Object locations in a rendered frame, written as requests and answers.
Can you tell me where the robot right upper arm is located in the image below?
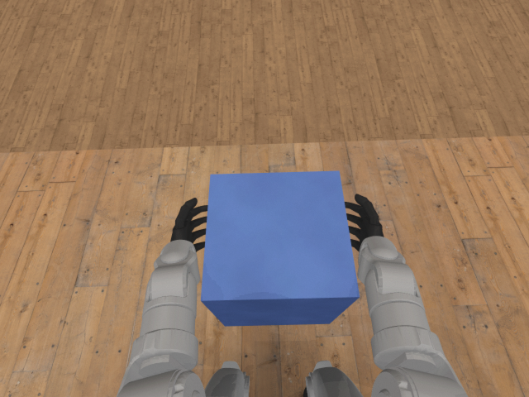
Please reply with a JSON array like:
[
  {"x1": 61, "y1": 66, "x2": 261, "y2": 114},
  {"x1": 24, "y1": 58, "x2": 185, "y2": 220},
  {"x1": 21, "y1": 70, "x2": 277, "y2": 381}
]
[{"x1": 371, "y1": 366, "x2": 468, "y2": 397}]

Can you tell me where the robot left upper arm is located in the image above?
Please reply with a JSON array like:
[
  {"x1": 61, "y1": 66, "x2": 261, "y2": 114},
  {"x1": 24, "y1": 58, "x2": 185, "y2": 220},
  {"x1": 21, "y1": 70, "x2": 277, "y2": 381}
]
[{"x1": 117, "y1": 369, "x2": 206, "y2": 397}]

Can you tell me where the robot left shin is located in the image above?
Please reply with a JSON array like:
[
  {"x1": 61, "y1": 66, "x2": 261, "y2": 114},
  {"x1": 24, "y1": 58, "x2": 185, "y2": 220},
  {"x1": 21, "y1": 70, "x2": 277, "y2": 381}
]
[{"x1": 222, "y1": 361, "x2": 240, "y2": 370}]

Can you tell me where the right robot forearm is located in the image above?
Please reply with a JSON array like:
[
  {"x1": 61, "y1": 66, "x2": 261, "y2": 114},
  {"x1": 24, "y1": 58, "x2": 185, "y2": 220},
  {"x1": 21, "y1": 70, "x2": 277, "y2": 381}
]
[{"x1": 357, "y1": 236, "x2": 466, "y2": 393}]

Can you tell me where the left robot thigh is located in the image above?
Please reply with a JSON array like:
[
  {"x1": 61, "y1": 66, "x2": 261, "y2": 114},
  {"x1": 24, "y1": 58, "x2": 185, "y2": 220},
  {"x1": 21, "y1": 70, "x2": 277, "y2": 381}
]
[{"x1": 205, "y1": 368, "x2": 250, "y2": 397}]

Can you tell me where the left robot hand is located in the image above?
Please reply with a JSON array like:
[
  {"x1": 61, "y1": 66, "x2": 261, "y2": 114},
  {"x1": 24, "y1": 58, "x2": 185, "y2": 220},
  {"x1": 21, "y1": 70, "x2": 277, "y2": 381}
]
[{"x1": 170, "y1": 198, "x2": 208, "y2": 252}]

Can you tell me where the left robot forearm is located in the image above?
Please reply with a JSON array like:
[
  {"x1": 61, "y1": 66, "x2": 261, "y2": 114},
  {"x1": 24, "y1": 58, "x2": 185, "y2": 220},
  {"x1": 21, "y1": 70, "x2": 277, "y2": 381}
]
[{"x1": 117, "y1": 240, "x2": 200, "y2": 396}]

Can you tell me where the right robot hand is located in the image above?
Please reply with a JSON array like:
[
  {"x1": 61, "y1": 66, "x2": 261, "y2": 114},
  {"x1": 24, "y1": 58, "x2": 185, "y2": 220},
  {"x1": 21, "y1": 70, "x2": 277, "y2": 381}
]
[{"x1": 345, "y1": 194, "x2": 384, "y2": 251}]

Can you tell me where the carton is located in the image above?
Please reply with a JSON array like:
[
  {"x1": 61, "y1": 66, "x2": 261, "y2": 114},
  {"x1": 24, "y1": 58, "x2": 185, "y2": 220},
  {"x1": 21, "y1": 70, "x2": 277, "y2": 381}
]
[{"x1": 201, "y1": 170, "x2": 360, "y2": 327}]

